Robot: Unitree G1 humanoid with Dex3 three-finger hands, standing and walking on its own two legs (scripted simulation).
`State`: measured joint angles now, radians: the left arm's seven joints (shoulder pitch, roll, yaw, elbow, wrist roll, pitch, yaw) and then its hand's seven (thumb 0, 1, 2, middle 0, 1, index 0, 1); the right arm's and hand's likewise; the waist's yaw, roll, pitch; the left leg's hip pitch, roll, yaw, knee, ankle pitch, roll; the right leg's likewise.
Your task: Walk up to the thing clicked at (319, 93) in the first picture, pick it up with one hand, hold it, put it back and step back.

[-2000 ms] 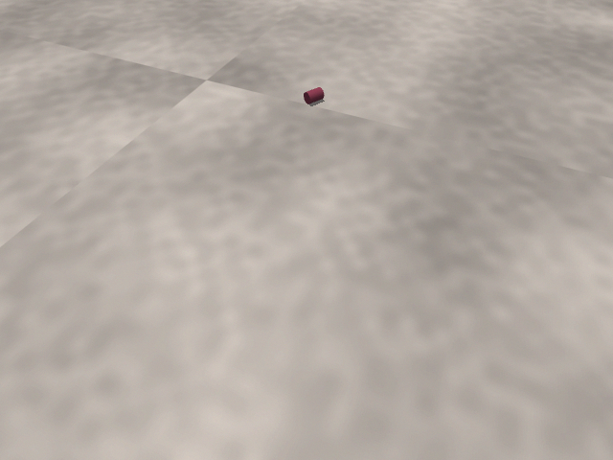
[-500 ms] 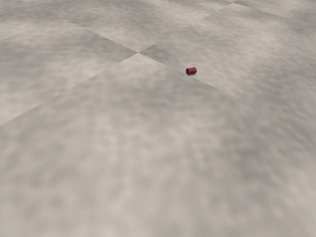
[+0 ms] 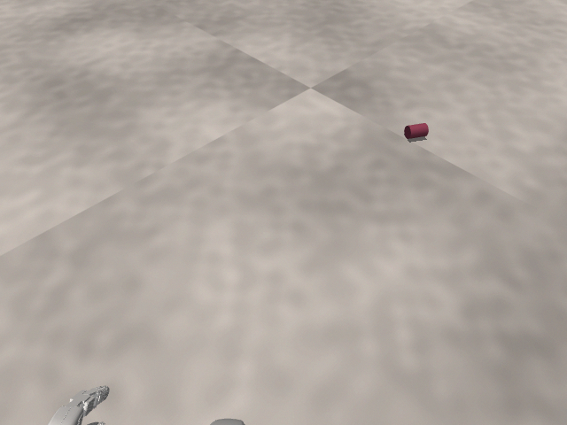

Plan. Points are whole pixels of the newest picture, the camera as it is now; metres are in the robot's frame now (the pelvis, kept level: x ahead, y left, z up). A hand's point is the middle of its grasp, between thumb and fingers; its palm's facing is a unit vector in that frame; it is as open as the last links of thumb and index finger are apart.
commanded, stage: walk up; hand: left
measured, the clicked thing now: (416, 131) +1.63 -0.66 -0.72
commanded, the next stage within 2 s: none
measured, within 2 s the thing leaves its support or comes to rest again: neither
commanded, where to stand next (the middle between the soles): +1.32 -0.99 m, yaw +15 degrees
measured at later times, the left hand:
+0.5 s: hand (201, 302) +0.35 +0.19 -0.15, palm faces +0.02 -0.96 -0.28, open 7.4 cm
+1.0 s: hand (288, 227) +0.51 +0.02 -0.13, palm faces +0.18 -0.92 -0.34, open 7.4 cm
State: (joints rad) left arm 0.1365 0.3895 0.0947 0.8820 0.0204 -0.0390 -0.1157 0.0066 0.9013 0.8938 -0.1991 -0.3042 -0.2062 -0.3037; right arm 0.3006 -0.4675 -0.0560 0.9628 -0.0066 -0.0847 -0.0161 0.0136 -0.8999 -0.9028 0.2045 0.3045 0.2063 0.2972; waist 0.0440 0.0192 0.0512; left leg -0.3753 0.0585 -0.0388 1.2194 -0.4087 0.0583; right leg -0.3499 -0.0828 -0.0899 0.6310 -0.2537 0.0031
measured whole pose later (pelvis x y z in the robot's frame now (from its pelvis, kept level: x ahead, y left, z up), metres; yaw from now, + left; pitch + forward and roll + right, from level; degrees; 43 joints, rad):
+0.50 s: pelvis +0.28 -0.10 +0.00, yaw +3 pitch -3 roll +2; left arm 0.23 0.48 0.10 0.84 0.03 0.02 -0.13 0.01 0.90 0.89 -0.20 -0.30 -0.21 -0.30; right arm 0.36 -0.43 -0.04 0.87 -0.01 -0.14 -0.02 0.01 -0.90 -0.90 0.21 0.30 0.21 0.30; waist 0.01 -0.15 0.06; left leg -0.28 0.06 0.08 0.63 -0.31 -0.01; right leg -0.58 -0.14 0.05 1.02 -0.34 0.00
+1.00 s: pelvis +0.52 -0.27 +0.01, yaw +8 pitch -1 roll -1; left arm 0.31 0.44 0.10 0.82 0.04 0.00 -0.10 0.01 0.90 0.89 -0.20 -0.30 -0.21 -0.30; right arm 0.30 -0.42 -0.03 0.94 -0.01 -0.10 -0.01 0.01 -0.90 -0.90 0.20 0.30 0.21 0.30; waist 0.09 -0.02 0.04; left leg -0.54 0.06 0.11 0.78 -0.27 0.03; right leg -0.15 0.04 -0.18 0.49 -0.33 -0.09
